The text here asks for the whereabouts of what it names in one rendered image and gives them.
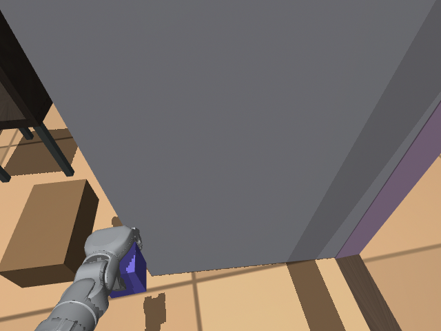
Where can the left robot arm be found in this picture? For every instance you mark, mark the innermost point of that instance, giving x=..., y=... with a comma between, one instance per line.
x=85, y=301

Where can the chair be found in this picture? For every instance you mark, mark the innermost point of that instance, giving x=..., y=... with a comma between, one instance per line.
x=24, y=102

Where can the left robot hand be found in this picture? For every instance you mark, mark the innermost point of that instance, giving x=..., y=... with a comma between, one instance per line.
x=116, y=240

